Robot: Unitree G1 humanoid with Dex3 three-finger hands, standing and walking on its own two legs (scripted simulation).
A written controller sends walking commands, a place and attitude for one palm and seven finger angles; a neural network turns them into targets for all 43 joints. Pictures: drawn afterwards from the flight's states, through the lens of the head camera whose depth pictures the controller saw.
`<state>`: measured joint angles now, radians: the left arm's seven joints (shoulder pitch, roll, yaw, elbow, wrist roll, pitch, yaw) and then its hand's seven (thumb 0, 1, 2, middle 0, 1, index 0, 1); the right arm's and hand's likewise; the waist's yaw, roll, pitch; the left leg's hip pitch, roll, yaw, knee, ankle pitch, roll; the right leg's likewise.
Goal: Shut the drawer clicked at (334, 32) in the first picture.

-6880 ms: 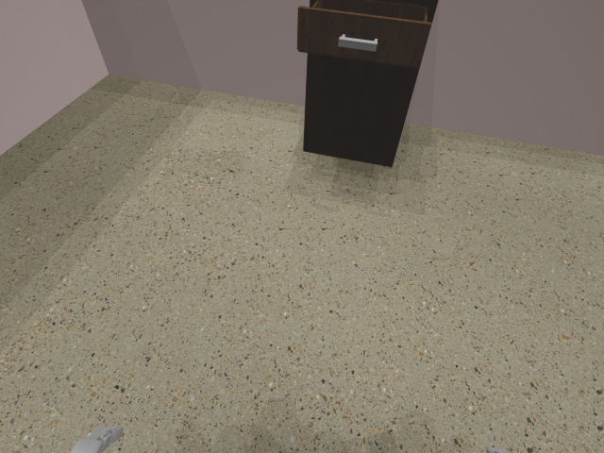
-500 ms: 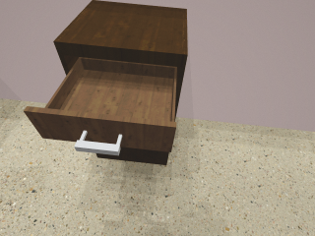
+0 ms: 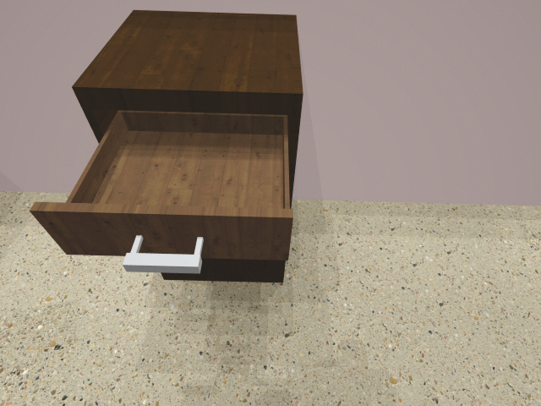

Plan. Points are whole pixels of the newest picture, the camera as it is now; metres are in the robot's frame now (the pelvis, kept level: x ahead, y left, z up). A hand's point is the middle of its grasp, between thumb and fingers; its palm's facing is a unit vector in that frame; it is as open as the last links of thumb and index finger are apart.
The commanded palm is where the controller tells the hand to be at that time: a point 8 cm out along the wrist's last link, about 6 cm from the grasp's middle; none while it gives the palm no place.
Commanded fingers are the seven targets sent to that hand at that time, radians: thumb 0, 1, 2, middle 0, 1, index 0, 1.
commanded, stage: look again from close up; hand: left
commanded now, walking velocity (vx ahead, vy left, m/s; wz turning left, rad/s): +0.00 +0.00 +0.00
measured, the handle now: (166, 252) +0.37 +0.21 -0.03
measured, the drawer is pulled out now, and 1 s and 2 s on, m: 0.29 0.29 0.29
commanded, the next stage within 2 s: shuffle to correct the standing spot in 0.46 s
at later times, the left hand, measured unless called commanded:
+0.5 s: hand out of the picture +0.01 +0.18 -0.18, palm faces +0.01 -0.98 -0.20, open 7.4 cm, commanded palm none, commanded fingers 0.00 0.90 0.90 -0.20 -0.30 -0.20 -0.30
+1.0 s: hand out of the picture +0.01 +0.15 -0.19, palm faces +0.06 -0.98 -0.17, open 7.4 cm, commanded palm none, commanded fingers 0.00 0.90 0.90 -0.20 -0.30 -0.20 -0.30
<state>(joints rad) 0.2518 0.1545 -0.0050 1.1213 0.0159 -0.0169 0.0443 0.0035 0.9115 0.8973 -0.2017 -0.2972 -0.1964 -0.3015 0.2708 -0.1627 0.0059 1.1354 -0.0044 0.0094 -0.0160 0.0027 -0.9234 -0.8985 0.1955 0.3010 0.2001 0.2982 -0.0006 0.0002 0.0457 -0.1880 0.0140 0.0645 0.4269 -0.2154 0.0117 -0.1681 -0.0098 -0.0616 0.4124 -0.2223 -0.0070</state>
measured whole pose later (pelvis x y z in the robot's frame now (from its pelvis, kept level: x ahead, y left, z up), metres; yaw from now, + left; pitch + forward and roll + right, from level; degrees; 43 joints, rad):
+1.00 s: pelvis +0.07 -0.01 -0.02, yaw +1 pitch +0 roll +0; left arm 0.39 0.13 0.01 1.12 0.02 -0.04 0.03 0.00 0.90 0.90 -0.20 -0.30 -0.20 -0.30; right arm 0.31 -0.14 0.01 1.13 -0.01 -0.02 -0.02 0.01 -0.91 -0.90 0.20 0.30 0.20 0.30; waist 0.02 0.00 0.05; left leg -0.21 0.02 0.09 0.59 -0.37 0.02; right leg -0.15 -0.01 -0.07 0.56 -0.41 -0.02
